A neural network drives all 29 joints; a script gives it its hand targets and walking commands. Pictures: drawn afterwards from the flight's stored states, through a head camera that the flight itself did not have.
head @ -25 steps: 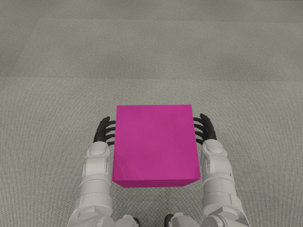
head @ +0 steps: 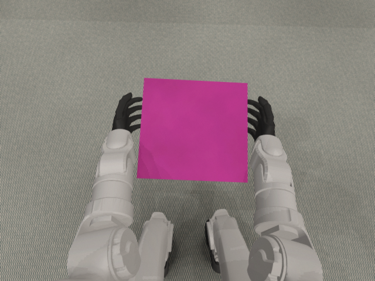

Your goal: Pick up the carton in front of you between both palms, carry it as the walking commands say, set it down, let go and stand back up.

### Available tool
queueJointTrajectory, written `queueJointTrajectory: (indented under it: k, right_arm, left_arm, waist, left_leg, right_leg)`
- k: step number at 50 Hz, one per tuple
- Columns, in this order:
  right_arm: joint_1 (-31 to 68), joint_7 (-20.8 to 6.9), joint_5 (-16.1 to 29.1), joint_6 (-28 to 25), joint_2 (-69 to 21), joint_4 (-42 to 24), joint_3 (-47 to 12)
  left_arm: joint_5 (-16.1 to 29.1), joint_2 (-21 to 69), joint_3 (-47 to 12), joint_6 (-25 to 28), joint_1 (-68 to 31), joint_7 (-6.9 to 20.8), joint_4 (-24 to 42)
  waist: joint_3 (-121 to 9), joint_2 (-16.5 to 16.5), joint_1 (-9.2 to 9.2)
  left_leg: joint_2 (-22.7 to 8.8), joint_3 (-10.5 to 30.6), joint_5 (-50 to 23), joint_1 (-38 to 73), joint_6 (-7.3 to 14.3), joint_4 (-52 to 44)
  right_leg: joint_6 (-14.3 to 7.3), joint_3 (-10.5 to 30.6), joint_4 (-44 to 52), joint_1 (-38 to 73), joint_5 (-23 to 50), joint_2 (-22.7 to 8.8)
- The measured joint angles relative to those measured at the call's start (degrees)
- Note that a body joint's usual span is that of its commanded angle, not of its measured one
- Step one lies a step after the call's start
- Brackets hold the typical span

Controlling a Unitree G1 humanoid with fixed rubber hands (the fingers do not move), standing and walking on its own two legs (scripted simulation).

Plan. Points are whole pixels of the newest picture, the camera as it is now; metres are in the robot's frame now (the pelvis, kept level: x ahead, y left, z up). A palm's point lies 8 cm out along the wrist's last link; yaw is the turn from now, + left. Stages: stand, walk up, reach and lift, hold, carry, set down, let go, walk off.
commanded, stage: set down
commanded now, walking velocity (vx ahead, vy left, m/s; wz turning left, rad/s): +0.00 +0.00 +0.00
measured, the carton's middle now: (191, 139) +0.43 -0.01 -0.15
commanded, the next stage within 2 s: none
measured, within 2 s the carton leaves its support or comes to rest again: rests again in 1.40 s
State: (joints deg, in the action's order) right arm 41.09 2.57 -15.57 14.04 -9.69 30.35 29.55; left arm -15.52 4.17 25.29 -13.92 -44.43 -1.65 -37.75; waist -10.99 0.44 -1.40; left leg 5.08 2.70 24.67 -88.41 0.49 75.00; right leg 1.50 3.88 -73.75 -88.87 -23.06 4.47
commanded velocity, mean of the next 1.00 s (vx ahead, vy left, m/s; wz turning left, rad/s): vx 0.00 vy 0.00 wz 0.00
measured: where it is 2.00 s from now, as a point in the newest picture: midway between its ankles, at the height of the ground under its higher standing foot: (189, 257)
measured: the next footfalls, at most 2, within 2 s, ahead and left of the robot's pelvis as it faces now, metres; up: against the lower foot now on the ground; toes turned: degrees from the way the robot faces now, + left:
none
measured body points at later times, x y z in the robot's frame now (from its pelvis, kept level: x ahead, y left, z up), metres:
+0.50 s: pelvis -0.02 +0.00 -0.13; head +0.26 +0.01 +0.22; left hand +0.48 +0.14 -0.24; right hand +0.45 -0.16 -0.24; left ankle +0.07 +0.10 -0.59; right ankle +0.08 -0.12 -0.59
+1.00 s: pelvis -0.04 +0.00 -0.23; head +0.31 +0.02 +0.05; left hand +0.51 +0.13 -0.39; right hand +0.47 -0.16 -0.39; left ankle +0.07 +0.11 -0.59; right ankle +0.08 -0.12 -0.59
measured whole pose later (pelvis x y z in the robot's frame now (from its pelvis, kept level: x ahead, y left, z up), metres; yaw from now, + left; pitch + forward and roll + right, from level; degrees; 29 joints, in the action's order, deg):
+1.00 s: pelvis -0.04 +0.00 -0.23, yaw -2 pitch +42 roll -3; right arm 66.2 10.7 -2.5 10.4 0.6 41.9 26.1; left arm -1.3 -14.6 8.1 -10.2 -76.5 -5.7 -58.2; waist 9.5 -0.3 -2.6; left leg 8.0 1.7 32.9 -130.2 -0.7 121.5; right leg 5.2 2.1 -118.9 -129.8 -31.2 8.4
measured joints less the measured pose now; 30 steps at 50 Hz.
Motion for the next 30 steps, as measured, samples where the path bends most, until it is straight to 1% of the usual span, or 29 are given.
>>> queueJointTrajectory:
  k: [6, 17, 23, 30]
  right_arm:
    - [2.57, 1.30, 0.86, -0.41, 0.79, 1.59, -0.51]
    - [7.24, 3.85, 4.66, -1.55, 2.90, 2.94, -1.86]
    - [10.73, 4.55, 5.99, -1.77, 4.24, 4.33, -1.56]
    - [15.25, 5.12, 6.54, -1.95, 5.51, 6.40, -0.60]
  left_arm:
    - [0.97, -2.28, -0.95, 0.51, -2.96, -0.14, -2.44]
    - [4.83, -6.73, -4.86, 1.50, -9.63, -1.25, -6.28]
    - [5.93, -8.84, -6.26, 1.69, -14.30, -1.69, -9.07]
    - [6.66, -11.23, -7.44, 1.85, -19.92, -2.00, -12.65]
  waist:
    - [-1.50, -0.01, -0.22]
    - [0.68, -0.18, -0.55]
    - [3.09, -0.33, -0.62]
    - [6.27, -0.38, -0.69]
  left_leg:
    - [0.55, 0.11, 1.80, -8.62, -0.33, 6.86]
    - [1.72, 0.44, 4.50, -21.50, -1.07, 19.21]
    - [2.21, 0.39, 5.41, -26.90, -1.33, 25.07]
    - [2.76, 0.26, 5.93, -32.52, -1.55, 31.00]
  right_leg:
    - [0.21, -0.15, -6.87, -8.61, -1.84, 0.51]
    - [0.82, -0.65, -19.03, -21.30, -4.60, 1.49]
    - [1.34, -0.78, -24.68, -26.60, -5.47, 2.12]
    - [1.99, -0.96, -30.37, -32.04, -6.01, 2.70]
